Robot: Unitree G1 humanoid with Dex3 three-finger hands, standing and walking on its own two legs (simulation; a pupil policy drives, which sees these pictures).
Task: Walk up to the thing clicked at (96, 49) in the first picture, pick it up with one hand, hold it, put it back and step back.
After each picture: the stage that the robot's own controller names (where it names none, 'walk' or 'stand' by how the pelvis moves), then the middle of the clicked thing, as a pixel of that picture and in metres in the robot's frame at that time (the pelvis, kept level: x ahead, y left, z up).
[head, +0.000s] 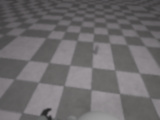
stand; (96, 49) +1.48 -0.14 -0.65
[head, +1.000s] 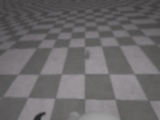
walk; (87, 54) +1.35 +0.16 -0.63
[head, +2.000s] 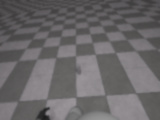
walk; (78, 69) +0.86 +0.26 -0.64
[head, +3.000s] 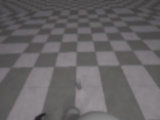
walk; (78, 84) +0.60 +0.18 -0.65
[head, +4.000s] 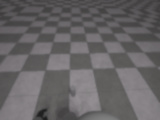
stand; (72, 91) +0.47 +0.19 -0.64
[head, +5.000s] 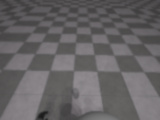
stand; (75, 93) +0.44 +0.15 -0.65
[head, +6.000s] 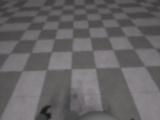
stand; (73, 94) +0.36 +0.19 -0.64
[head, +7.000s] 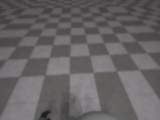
stand; (72, 98) +0.37 +0.20 -0.66
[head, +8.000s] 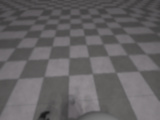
stand; (71, 100) +0.35 +0.20 -0.66
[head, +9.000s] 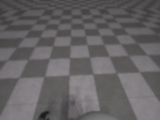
stand; (71, 100) +0.36 +0.20 -0.66
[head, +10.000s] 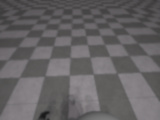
stand; (72, 100) +0.35 +0.20 -0.66
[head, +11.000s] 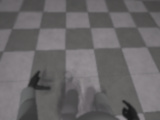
go down; (69, 77) +0.41 +0.19 -0.48
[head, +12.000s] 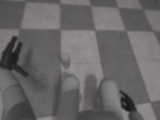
go down; (66, 61) +0.46 +0.21 -0.26
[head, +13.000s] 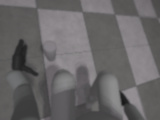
close in; (50, 53) +0.44 +0.24 -0.18
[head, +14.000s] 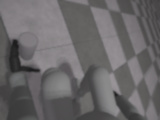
close; (27, 49) +0.44 +0.27 -0.16
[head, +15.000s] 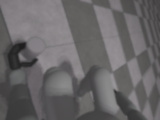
lift; (32, 51) +0.41 +0.25 -0.16
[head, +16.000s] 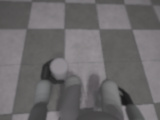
lift; (61, 72) +0.31 +0.20 +0.00
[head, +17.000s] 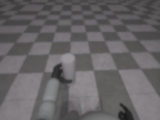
hold; (69, 72) +0.32 +0.14 +0.10
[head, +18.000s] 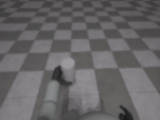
hold; (69, 74) +0.31 +0.14 +0.08
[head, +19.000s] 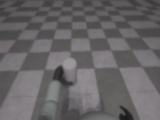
hold; (71, 74) +0.31 +0.13 +0.07
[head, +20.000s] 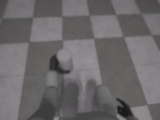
crouch; (66, 63) +0.39 +0.15 -0.02
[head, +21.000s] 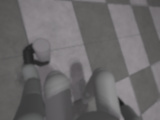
lower; (44, 54) +0.42 +0.21 -0.13
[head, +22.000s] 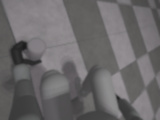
lower; (35, 53) +0.42 +0.24 -0.15
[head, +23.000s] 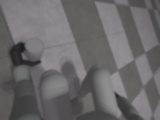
lower; (35, 53) +0.42 +0.24 -0.15
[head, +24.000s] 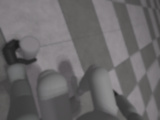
lower; (30, 51) +0.42 +0.24 -0.17
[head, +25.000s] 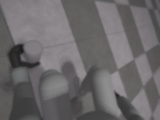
loosen; (33, 55) +0.40 +0.24 -0.16
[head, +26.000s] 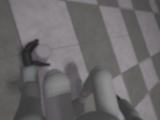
withdraw; (42, 56) +0.41 +0.22 -0.17
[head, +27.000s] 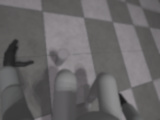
stand; (60, 59) +0.42 +0.19 -0.20
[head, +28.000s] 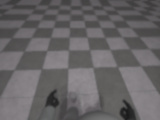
stand; (73, 98) +0.34 +0.14 -0.57
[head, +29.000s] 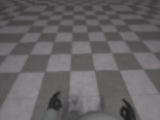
stand; (74, 100) +0.35 +0.15 -0.60
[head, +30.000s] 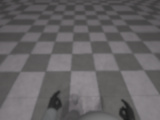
stand; (75, 100) +0.34 +0.14 -0.60
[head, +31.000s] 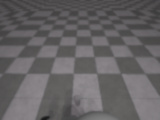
walk; (77, 101) +0.37 +0.14 -0.65
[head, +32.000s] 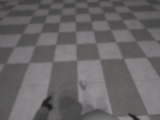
walk; (83, 85) +0.46 +0.06 -0.64
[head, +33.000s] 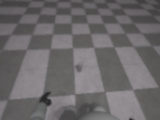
walk; (79, 67) +0.74 +0.11 -0.63
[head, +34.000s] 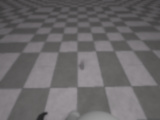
stand; (82, 64) +0.99 +0.17 -0.64
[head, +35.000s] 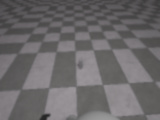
stand; (80, 64) +1.00 +0.18 -0.66
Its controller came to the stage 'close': yes
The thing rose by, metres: 0.71
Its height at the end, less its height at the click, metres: +0.00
